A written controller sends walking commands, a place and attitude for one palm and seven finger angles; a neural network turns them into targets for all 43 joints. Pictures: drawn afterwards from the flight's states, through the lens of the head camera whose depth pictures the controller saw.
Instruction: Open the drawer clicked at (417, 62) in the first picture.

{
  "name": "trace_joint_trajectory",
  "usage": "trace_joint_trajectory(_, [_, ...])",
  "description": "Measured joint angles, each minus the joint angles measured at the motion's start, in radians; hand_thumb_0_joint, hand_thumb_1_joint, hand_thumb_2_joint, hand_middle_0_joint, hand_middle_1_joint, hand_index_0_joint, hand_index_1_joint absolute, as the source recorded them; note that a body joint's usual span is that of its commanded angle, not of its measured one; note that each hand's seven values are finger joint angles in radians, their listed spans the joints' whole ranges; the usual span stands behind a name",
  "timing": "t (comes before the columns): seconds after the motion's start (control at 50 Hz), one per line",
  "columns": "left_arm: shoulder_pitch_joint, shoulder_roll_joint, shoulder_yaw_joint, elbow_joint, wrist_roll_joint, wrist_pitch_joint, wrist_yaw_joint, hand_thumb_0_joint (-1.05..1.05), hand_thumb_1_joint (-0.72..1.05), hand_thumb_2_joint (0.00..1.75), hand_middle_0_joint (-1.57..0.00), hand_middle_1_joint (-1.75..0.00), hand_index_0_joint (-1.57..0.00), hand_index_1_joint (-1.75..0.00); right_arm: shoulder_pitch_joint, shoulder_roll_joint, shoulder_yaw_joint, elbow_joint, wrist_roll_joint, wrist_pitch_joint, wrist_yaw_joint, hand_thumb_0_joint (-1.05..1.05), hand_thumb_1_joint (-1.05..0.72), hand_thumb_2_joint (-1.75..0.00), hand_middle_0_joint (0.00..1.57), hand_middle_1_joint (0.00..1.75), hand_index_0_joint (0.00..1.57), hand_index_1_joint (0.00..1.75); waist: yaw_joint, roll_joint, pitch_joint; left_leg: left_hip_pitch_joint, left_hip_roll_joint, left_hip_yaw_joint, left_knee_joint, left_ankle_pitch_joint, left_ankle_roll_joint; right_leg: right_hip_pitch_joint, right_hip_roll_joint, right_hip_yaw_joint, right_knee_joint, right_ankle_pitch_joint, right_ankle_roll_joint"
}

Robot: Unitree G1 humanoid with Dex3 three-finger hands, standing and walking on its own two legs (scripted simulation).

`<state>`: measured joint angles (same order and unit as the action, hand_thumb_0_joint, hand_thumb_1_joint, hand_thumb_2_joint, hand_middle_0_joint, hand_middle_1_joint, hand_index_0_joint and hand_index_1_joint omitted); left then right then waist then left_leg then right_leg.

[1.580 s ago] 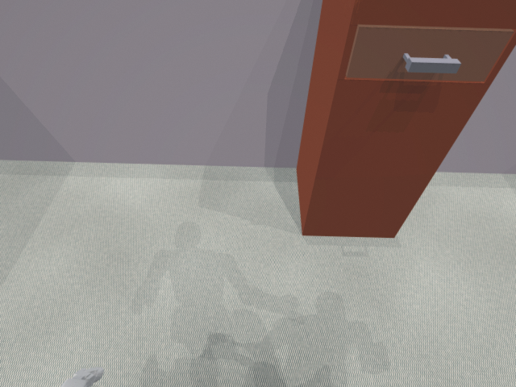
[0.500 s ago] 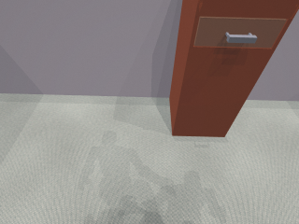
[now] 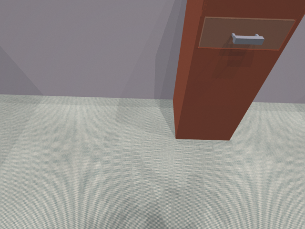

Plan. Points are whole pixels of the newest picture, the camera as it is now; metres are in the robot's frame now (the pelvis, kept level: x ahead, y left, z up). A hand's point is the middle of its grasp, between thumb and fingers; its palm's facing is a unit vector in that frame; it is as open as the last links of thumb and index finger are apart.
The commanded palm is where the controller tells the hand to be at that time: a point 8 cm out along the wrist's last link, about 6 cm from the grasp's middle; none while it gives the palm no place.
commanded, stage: walk to a spot facing it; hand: left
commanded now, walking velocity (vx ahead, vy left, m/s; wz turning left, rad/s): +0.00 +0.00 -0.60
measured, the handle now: (246, 37) +0.89 -0.36 +0.09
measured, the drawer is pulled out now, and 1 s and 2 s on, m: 0.00 0.00 0.00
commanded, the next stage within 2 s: none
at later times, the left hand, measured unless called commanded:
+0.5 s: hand out of the picture +0.05 +0.16 -0.17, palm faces -0.16 -0.95 -0.27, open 7.4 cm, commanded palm none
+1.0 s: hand out of the picture +0.14 +0.20 -0.18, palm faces -0.41 -0.88 -0.23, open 7.4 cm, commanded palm none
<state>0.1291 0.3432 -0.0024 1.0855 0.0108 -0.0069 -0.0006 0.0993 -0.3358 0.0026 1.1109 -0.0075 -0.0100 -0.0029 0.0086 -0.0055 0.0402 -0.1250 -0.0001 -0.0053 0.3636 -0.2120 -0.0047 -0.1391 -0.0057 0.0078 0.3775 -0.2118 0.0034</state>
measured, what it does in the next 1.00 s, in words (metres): steps on the spot, turning right: left foot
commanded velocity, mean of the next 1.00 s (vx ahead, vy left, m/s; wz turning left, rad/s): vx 0.00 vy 0.00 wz -0.60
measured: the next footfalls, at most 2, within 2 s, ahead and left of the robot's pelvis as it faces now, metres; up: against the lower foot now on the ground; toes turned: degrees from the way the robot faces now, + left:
left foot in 0.90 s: +0.03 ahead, +0.12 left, +0.00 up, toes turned -27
right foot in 1.40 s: -0.09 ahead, -0.09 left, +0.00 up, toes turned -52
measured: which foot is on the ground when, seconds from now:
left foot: down 0.00-0.36, up 0.38-0.88, down 0.90-1.00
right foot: down 0.00-0.92, up 0.94-1.00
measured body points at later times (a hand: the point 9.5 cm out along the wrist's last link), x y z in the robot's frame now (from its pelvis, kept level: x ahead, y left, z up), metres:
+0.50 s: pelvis -0.03 -0.04 -0.01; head +0.02 -0.07 +0.43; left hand +0.06 +0.21 -0.15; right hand +0.00 -0.30 -0.18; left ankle -0.02 +0.12 -0.67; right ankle -0.02 -0.11 -0.75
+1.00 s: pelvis -0.03 +0.03 -0.01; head +0.02 +0.05 +0.44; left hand +0.16 +0.24 -0.16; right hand -0.05 -0.24 -0.12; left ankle +0.00 +0.13 -0.75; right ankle -0.06 -0.09 -0.70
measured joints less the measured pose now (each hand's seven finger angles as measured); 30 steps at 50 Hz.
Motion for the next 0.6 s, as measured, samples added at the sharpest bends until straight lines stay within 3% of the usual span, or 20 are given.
trace_joint_trajectory(0.22, [0.049, -0.043, 0.024, -0.074, 0.004, 0.059, 0.000, 0.01, 0.91, 0.90, -0.20, -0.30, -0.20, -0.30, 0.009, 0.073, -0.021, -0.093, -0.005, 0.027, -0.020, 0.00, -0.91, -0.90, 0.20, 0.30, 0.20, 0.30, 0.016, -0.016, 0.031, -0.066, 0.023, 0.091, 0.128, -0.070, -0.004, -0.134, 0.026, 0.076, 0.189, -0.057, -0.002])
trace_joint_trajectory(0.3, [0.070, -0.076, 0.037, -0.103, 0.005, 0.075, -0.010, 0.01, 0.91, 0.90, -0.20, -0.30, -0.20, -0.30, 0.025, 0.102, -0.030, -0.119, -0.008, 0.032, -0.018, 0.00, -0.90, -0.90, 0.20, 0.30, 0.20, 0.30, 0.024, -0.015, 0.063, -0.074, 0.046, 0.145, 0.185, -0.103, -0.012, -0.208, 0.013, 0.015, 0.387, -0.211, 0.004])
trace_joint_trajectory(0.36, [0.099, -0.103, 0.041, -0.131, 0.009, 0.063, -0.020, 0.01, 0.91, 0.90, -0.20, -0.30, -0.20, -0.30, 0.045, 0.101, -0.039, -0.129, -0.009, 0.044, -0.015, 0.00, -0.90, -0.90, 0.20, 0.30, 0.20, 0.30, 0.029, 0.017, 0.062, -0.116, 0.087, 0.163, 0.290, -0.154, -0.033, -0.180, 0.007, -0.024, 0.312, -0.122, -0.005])
trace_joint_trajectory(0.4, [0.106, -0.123, 0.041, -0.140, 0.012, 0.047, -0.012, 0.01, 0.91, 0.90, -0.20, -0.30, -0.20, -0.30, 0.043, 0.097, -0.049, -0.131, -0.005, 0.062, -0.016, 0.00, -0.90, -0.90, 0.20, 0.30, 0.20, 0.30, 0.023, 0.043, 0.069, -0.202, 0.084, 0.095, 0.479, -0.258, -0.042, -0.201, 0.031, -0.035, 0.336, -0.122, -0.048])
trace_joint_trajectory(0.46, [0.116, -0.143, 0.043, -0.149, 0.009, 0.046, -0.002, 0.01, 0.91, 0.90, -0.20, -0.30, -0.21, -0.30, 0.043, 0.097, -0.056, -0.130, -0.003, 0.073, -0.014, 0.00, -0.91, -0.90, 0.20, 0.30, 0.20, 0.30, 0.025, 0.044, 0.072, -0.301, 0.055, 0.036, 0.684, -0.246, -0.043, -0.187, 0.049, -0.026, 0.274, -0.103, -0.081])
trace_joint_trajectory(0.6, [0.137, -0.151, 0.049, -0.153, 0.003, 0.037, 0.000, 0.01, 0.91, 0.90, -0.20, -0.30, -0.21, -0.30, 0.024, 0.094, -0.064, -0.156, -0.008, 0.062, -0.017, 0.00, -0.91, -0.90, 0.20, 0.30, 0.20, 0.30, 0.028, 0.012, 0.051, -0.360, 0.046, -0.004, 0.723, -0.137, -0.070, -0.169, 0.080, 0.050, 0.105, 0.018, -0.085])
